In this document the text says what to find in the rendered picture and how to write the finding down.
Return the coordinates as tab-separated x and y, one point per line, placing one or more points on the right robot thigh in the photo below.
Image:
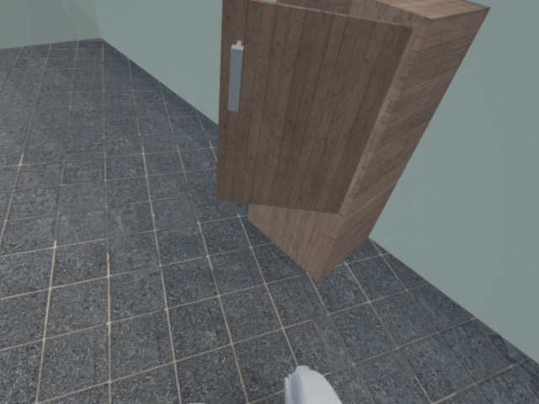
309	387

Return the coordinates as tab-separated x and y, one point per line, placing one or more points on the handle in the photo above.
235	76

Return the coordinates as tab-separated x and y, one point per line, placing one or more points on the cupboard door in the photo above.
313	84

